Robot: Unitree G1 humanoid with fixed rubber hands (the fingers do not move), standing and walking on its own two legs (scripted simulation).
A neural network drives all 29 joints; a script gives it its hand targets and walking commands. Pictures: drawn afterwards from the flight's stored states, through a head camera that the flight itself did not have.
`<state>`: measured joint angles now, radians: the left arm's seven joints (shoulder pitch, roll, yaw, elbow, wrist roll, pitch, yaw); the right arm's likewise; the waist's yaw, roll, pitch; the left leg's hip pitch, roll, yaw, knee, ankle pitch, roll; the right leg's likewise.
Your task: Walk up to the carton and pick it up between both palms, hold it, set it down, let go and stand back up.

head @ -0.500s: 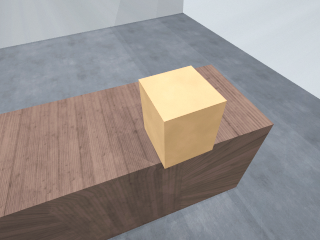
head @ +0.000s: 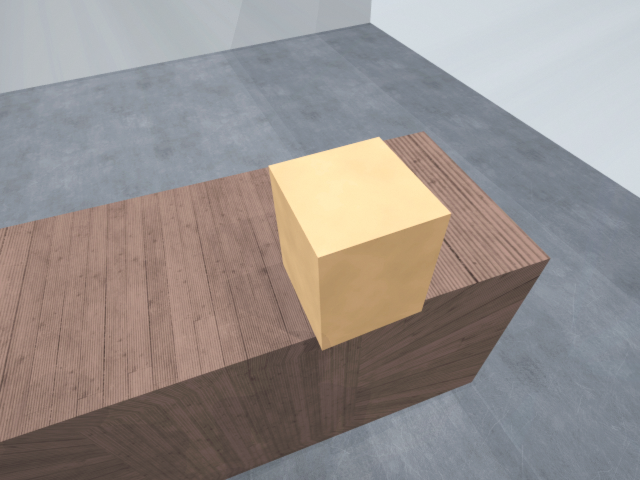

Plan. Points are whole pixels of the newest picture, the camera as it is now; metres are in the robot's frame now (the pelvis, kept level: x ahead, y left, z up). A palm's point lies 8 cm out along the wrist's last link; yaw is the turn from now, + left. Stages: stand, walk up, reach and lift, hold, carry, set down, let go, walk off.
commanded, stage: walk up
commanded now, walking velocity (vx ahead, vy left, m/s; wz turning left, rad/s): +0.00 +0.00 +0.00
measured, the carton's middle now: (350, 243) +0.51 -0.03 -0.03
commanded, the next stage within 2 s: none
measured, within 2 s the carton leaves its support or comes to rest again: neither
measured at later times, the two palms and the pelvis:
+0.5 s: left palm out of the picture -0.02 +0.19 -0.16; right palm out of the picture -0.02 -0.23 -0.16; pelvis +0.01 -0.02 -0.01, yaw -2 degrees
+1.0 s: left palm out of the picture +0.05 +0.11 -0.15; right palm out of the picture +0.02 -0.32 -0.15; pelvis +0.01 -0.10 -0.01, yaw -2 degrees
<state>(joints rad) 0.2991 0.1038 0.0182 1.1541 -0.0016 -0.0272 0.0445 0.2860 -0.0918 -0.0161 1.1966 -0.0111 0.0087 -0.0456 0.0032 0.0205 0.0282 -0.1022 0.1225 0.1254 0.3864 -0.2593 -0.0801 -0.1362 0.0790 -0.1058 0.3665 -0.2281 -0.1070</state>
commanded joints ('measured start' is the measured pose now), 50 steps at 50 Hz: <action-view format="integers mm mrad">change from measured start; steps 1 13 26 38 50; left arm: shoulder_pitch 89 121 15 -41 16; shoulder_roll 80 89 141 182 61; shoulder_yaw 13 14 70 52 -15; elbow -13 -17 -226 -221 -111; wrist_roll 0 4 35 27 1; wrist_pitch -11 -9 66 7 15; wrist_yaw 4 6 -20 7 -1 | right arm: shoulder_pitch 108 110 42 89 -6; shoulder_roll -66 -67 -247 -107 -119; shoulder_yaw -4 -1 -95 -28 -19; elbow -1 3 -111 -92 -65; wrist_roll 1 2 -41 8 7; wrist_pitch -6 2 -3 49 -5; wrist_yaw -3 -8 -69 18 10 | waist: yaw -5 1 -22 -45 28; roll -34 -12 255 -175 183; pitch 40 42 85 0 80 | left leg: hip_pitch -56 -39 -179 -246 -157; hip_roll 27 25 438 -21 49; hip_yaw -42 -32 -232 -109 -241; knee -39 -16 -73 513 -150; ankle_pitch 115 114 332 -249 116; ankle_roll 39 27 250 47 164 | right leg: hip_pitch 8 34 -362 -69 27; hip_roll -189 -195 -206 -354 -143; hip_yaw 176 194 234 354 155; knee -74 -65 833 -46 -44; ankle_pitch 342 447 -347 480 75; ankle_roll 30 33 120 -40 31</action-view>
